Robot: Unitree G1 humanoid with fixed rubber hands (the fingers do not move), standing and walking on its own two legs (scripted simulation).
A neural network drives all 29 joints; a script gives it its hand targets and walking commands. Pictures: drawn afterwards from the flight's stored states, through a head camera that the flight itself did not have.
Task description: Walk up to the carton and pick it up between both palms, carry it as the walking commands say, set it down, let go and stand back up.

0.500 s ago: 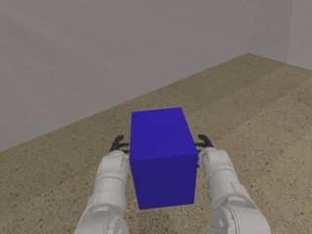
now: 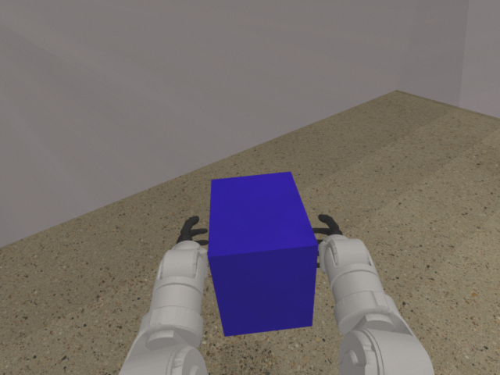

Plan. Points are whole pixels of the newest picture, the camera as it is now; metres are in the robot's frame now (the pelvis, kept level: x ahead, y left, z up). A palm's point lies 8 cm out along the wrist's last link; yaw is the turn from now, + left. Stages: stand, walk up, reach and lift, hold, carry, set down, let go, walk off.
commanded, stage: reach and lift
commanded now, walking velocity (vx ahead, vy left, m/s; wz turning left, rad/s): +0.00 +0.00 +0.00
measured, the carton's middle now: (259, 249) +0.40 -0.01 -0.02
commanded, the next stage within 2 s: hold in 0.52 s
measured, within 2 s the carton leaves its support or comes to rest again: neither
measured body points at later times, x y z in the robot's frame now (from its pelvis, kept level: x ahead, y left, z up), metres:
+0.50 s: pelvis -0.01 +0.00 +0.00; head -0.10 -0.02 +0.44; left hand +0.31 +0.12 +0.06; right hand +0.31 -0.14 +0.05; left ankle +0.01 +0.12 -0.73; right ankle +0.07 -0.13 -0.73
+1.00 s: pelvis -0.01 +0.00 +0.00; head -0.10 -0.02 +0.44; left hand +0.30 +0.12 +0.06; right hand +0.30 -0.14 +0.05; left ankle +0.01 +0.12 -0.73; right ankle +0.07 -0.13 -0.73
